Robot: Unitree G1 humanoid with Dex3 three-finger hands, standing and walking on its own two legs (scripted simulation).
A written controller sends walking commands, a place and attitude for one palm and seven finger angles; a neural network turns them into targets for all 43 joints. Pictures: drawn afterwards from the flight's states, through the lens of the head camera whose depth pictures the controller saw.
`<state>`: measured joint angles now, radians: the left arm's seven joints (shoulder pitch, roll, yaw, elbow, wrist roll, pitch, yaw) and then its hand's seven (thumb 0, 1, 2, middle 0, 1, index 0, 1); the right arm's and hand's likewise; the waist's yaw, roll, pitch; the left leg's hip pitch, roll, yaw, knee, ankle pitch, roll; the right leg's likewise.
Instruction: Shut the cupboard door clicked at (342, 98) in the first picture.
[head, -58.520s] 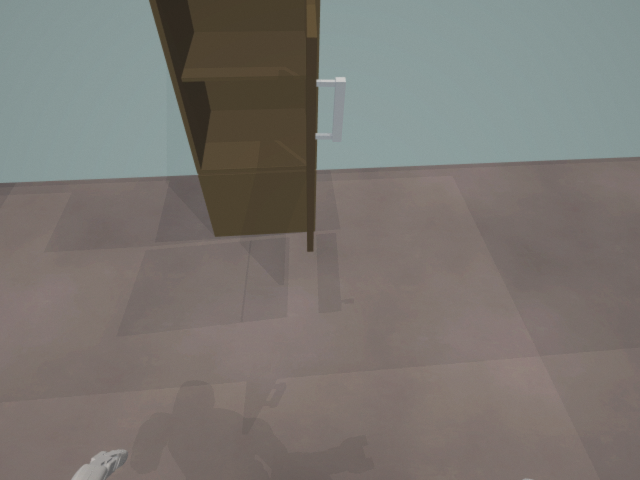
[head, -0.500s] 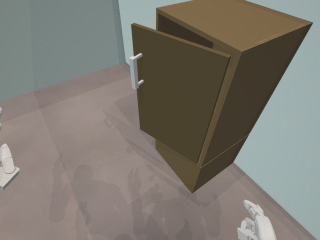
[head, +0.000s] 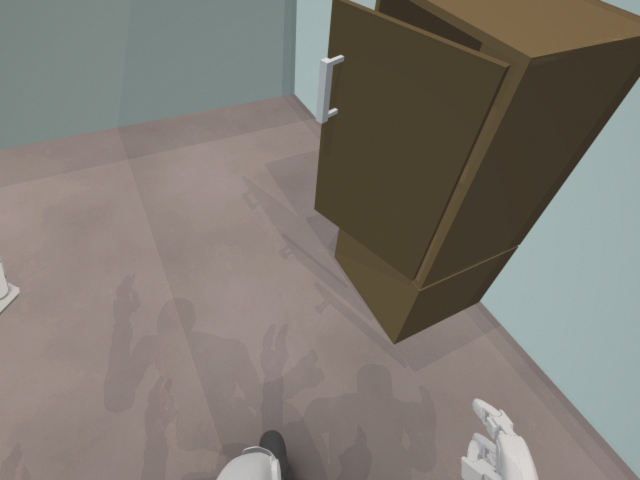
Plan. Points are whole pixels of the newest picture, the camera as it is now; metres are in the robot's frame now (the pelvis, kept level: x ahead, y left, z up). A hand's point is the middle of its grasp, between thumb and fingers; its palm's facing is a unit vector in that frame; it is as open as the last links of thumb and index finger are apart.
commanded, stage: stop stepping back and stand still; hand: left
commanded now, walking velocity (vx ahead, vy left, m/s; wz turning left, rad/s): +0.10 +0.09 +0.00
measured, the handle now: (330, 89) +0.88 -0.01 +0.05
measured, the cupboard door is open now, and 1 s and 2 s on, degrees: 18 18 18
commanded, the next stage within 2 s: let the arm hang, fingers relaxed in 0.90 s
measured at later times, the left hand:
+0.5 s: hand out of the picture +0.15 +0.29 +0.21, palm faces +0.21 -0.88 -0.41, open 7.5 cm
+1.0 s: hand out of the picture +0.17 +0.30 +0.20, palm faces +0.23 -0.85 -0.47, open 7.5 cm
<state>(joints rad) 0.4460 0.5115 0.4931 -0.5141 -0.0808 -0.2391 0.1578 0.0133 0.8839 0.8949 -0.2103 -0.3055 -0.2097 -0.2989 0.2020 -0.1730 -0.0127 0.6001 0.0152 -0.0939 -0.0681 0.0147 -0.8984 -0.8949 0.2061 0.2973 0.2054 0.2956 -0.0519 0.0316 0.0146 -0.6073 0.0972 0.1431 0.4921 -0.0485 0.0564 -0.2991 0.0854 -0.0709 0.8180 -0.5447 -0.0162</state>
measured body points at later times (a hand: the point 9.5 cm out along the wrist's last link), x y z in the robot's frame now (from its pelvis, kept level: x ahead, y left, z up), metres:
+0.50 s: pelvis -0.09 +0.08 +0.04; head -0.09 +0.12 +0.49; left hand +0.14 +0.34 +0.23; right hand +0.02 -0.16 -0.03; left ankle -0.01 +0.15 -0.71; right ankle -0.12 -0.01 -0.68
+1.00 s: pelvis -0.09 +0.09 +0.03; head -0.07 +0.10 +0.47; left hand +0.15 +0.34 +0.22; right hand +0.02 -0.16 -0.06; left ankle -0.01 +0.15 -0.71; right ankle -0.17 +0.00 -0.71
